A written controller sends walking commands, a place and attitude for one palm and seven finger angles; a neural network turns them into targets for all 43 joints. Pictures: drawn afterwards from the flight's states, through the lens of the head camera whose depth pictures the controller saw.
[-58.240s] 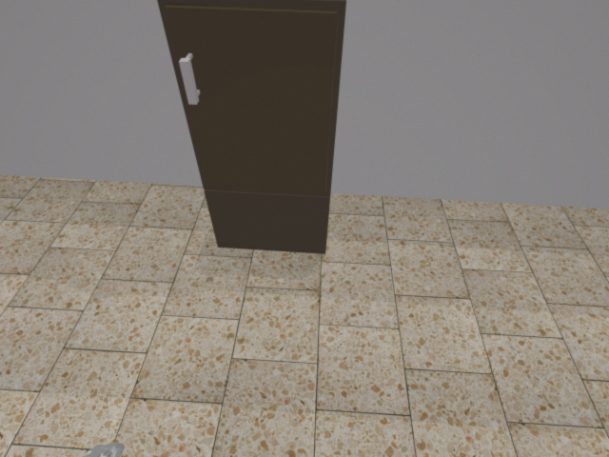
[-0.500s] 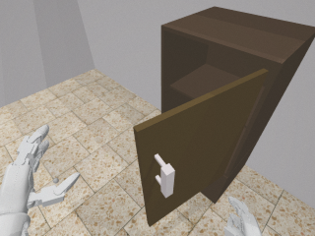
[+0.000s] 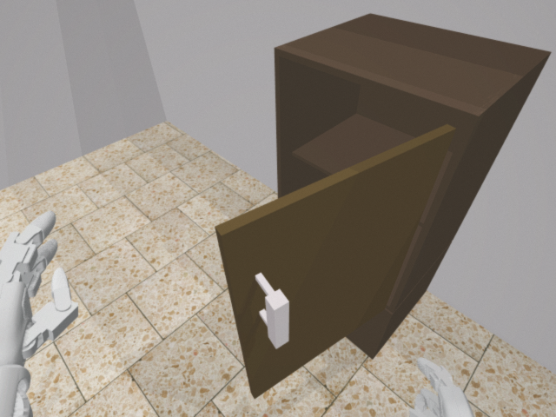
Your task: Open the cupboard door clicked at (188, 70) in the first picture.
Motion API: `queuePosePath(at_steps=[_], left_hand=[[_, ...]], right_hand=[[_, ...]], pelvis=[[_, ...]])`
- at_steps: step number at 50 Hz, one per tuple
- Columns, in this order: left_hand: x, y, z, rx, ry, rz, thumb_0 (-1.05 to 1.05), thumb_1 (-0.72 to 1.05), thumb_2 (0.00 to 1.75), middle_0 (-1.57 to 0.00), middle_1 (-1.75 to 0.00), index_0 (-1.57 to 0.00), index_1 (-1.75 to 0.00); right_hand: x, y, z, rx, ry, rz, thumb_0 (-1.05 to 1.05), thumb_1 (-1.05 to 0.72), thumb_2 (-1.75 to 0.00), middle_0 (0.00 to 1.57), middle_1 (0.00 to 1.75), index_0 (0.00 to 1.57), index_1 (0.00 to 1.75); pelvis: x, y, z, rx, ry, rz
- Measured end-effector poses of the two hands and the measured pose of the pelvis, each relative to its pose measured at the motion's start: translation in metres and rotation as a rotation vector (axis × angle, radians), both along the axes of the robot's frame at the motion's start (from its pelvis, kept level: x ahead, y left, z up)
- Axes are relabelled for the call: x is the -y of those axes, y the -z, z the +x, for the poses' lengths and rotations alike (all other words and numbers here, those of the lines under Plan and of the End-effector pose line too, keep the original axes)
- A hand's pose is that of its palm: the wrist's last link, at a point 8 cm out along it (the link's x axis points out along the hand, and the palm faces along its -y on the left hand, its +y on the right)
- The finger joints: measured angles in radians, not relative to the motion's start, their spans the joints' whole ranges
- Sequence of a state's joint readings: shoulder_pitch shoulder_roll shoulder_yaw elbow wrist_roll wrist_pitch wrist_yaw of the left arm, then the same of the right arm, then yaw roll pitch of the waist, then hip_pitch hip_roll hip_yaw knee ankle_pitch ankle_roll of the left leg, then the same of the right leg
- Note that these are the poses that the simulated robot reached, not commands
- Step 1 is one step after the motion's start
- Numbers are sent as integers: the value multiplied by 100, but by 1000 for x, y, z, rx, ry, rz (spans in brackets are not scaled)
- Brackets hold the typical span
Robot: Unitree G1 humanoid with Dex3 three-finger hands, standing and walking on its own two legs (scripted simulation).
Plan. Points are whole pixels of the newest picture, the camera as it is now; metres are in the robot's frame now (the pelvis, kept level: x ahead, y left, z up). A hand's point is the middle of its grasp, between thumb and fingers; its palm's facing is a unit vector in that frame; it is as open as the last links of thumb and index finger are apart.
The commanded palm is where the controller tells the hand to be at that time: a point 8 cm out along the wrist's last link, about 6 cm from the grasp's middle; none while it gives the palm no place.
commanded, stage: draw the hand back to the body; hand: left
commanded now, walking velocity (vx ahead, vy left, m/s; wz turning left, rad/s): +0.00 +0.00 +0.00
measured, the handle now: (270, 309) +0.28 +0.05 +0.01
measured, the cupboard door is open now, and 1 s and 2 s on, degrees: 78 78 78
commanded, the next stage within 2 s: step back with the hand held close in 0.08 s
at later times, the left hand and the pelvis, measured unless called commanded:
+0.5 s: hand (82, 316) +0.18 +0.24 +0.14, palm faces +0.35 -0.81 -0.47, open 7.4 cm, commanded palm +0.12 +0.29 +0.18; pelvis -0.02 -0.01 +0.00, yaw +0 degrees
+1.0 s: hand out of the picture +0.06 +0.29 +0.16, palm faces +0.49 -0.73 -0.47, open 7.4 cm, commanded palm -0.01 +0.33 +0.18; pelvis -0.12 +0.02 -0.02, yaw +6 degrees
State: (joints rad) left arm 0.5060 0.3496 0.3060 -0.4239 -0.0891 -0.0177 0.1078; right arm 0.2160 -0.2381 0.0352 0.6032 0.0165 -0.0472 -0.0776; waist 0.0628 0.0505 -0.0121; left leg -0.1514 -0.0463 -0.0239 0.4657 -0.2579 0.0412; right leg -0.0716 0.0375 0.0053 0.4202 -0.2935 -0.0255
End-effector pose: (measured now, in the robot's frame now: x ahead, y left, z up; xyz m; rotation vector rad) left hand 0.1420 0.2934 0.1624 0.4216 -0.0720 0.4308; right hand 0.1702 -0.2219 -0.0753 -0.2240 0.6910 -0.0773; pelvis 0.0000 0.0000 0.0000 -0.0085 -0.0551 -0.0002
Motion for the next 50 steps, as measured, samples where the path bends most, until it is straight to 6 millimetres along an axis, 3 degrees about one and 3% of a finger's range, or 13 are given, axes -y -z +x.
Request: queuePosePath(at_steps=[15, 24, 29, 39, 50], left_hand=[[10, -17, -2, 50, -19, 78, 2, 89, 90, -21, -30, -21, -31], [13, 0, -2, -41, 51, 89, 2, 89, 90, -21, -30, -21, -31], [5, -6, -12, -15, 90, 124, 2, 88, 90, -21, -30, -21, -31], [-20, -15, -54, 76, 82, 174, 2, 89, 90, -21, -30, -21, -31], [-33, -11, -127, 127, -21, 188, 2, 88, 90, -21, -30, -21, -31]], right_hand=[[16, 3, 5, 0, 5, 26, 1, -90, -89, 20, 30, 20, 30], [34, 3, -21, -80, 95, -18, 1, -90, -89, 20, 30, 20, 30], [33, -1, -41, -93, 138, -40, 1, -91, -89, 20, 30, 20, 30], [7, -6, -80, -36, 127, -48, 1, -90, -89, 20, 30, 20, 30], [-15, 17, -122, -92, 11, -45, 1, -90, -89, 20, 30, 20, 30]], pelvis=[[19, 0, -6, -3, -13, -7], [12, 0, -20, -42, 5, -6], [5, 2, -34, -43, 12, -8], [-15, 7, -73, -34, 15, -17], [-18, 17, -116, -27, -104, -24]])
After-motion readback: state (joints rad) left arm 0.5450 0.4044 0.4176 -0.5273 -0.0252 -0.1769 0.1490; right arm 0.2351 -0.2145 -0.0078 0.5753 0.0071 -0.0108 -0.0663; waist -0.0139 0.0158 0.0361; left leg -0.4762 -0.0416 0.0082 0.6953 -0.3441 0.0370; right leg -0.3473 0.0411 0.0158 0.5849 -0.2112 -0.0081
